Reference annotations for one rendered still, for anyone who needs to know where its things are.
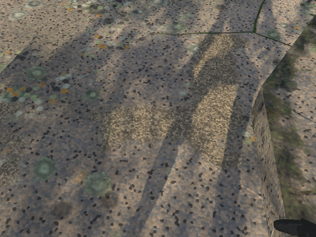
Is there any robot right hand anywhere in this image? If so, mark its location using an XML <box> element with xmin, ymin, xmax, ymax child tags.
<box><xmin>274</xmin><ymin>218</ymin><xmax>316</xmax><ymax>237</ymax></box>

